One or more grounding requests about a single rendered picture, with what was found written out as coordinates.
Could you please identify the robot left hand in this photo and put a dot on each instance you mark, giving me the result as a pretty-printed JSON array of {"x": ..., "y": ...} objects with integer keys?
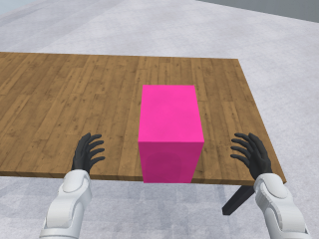
[{"x": 83, "y": 154}]

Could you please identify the robot right hand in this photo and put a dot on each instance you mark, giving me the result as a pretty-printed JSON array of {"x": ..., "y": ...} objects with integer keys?
[{"x": 256, "y": 160}]

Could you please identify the left robot forearm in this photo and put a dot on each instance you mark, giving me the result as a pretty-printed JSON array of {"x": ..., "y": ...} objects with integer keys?
[{"x": 65, "y": 214}]

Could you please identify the carton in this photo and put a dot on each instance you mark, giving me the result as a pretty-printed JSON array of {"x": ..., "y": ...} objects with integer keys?
[{"x": 170, "y": 133}]

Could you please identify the table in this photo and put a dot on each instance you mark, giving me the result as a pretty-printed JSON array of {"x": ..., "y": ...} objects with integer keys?
[{"x": 48, "y": 101}]

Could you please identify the right robot forearm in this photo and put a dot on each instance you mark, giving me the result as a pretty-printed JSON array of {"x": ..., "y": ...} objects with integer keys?
[{"x": 283, "y": 219}]

